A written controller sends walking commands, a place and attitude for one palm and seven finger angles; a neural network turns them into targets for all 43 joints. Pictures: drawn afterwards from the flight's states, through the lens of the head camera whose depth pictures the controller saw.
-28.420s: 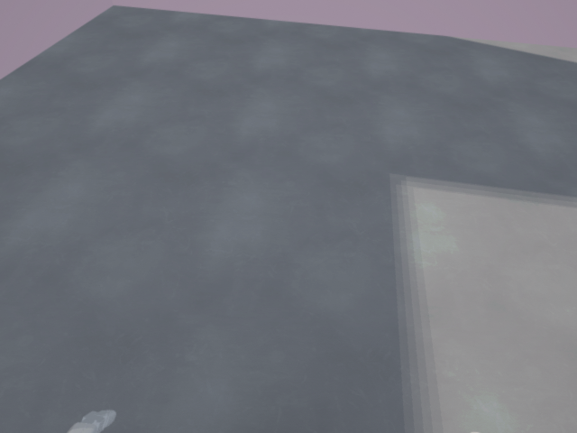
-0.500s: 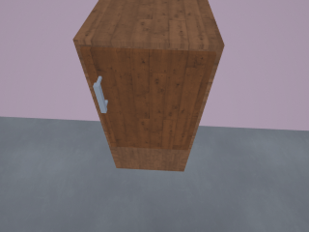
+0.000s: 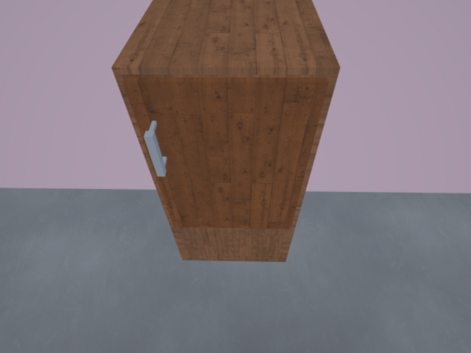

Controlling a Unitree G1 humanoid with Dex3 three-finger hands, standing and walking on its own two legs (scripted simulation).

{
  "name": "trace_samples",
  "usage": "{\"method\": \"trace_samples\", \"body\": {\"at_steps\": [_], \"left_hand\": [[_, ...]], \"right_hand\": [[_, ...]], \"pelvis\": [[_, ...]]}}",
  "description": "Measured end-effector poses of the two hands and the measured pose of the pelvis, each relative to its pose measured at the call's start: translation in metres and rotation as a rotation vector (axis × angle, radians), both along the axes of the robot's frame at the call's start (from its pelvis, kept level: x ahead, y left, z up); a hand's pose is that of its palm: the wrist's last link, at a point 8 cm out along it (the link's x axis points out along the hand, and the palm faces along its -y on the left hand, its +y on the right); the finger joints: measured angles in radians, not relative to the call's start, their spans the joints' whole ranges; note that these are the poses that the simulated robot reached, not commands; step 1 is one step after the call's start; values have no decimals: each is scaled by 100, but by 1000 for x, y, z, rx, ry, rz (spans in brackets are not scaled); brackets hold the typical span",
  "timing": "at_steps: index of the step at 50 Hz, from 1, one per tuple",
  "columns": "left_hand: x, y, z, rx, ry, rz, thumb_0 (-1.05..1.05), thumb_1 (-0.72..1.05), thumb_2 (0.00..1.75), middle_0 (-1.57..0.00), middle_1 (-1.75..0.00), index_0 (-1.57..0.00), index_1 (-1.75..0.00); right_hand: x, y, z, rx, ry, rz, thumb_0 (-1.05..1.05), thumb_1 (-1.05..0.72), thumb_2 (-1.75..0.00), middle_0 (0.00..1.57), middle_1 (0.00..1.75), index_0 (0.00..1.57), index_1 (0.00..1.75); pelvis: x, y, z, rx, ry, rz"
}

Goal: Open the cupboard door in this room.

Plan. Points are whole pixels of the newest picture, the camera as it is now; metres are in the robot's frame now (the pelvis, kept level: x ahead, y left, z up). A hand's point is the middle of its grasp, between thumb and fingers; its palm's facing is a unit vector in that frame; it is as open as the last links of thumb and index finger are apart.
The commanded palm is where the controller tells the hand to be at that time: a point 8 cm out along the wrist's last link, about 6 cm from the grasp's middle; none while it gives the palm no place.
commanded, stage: raise the hand with hooked fingers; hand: left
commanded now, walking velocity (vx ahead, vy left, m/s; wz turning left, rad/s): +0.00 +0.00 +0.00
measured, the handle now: (157, 149) +0.56 +0.23 -0.01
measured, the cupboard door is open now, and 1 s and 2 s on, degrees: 0 0 0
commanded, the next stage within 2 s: none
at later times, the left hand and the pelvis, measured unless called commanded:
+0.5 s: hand out of the picture +0.13 +0.18 -0.08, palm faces +0.11 -0.99 -0.01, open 8.9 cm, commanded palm +0.13 +0.24 -0.05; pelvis -0.03 -0.03 -0.09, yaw +3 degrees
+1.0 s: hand (101, 316) +0.18 +0.24 -0.03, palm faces +0.11 -0.99 -0.09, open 11.9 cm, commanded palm +0.16 +0.29 -0.03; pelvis -0.05 -0.01 -0.08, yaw +3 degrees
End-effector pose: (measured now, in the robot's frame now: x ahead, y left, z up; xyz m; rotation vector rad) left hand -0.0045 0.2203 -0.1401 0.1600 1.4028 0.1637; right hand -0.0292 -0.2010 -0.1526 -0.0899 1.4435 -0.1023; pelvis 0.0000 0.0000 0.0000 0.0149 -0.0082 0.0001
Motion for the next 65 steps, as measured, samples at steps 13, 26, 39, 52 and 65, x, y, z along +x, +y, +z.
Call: {"method": "trace_samples", "body": {"at_steps": [13, 26, 39, 52, 65], "left_hand": [[185, 6, 139, 16, -1171, -1, 2, 84, 86, -20, -37, -20, -36], [106, 16, 65, -64, -1264, -47, 1, 52, 74, -23, -55, -23, -54], [173, 24, 97, -189, -1284, -258, 0, 22, 61, -24, -74, -25, -74], [162, 71, 110, -47, -1363, -158, 0, -8, 48, -26, -94, -27, -93], [189, 105, 135, -55, -1411, -143, -1, -38, 35, -29, -113, -29, -112]], "right_hand": [[145, -76, 50, -205, -702, 77, 2, -92, -90, 20, 30, 20, 30], [253, -64, 55, -191, -1007, 327, 1, -90, -90, 19, 30, 20, 30], [149, -22, -27, -27, -715, 167, 2, -90, -90, 20, 30, 21, 30], [114, -66, 2, -219, -651, 170, 2, -90, -90, 20, 30, 21, 30], [172, -22, 36, -172, -809, 242, 2, -90, -90, 20, 30, 20, 30]], "pelvis": [[-10, -11, -18, -5, 100, 43], [-32, -33, -89, -25, 246, 58], [-54, -26, -93, -54, 257, 59], [-51, -8, -80, -54, 253, 62], [-37, 8, -67, -74, 230, 64]]}}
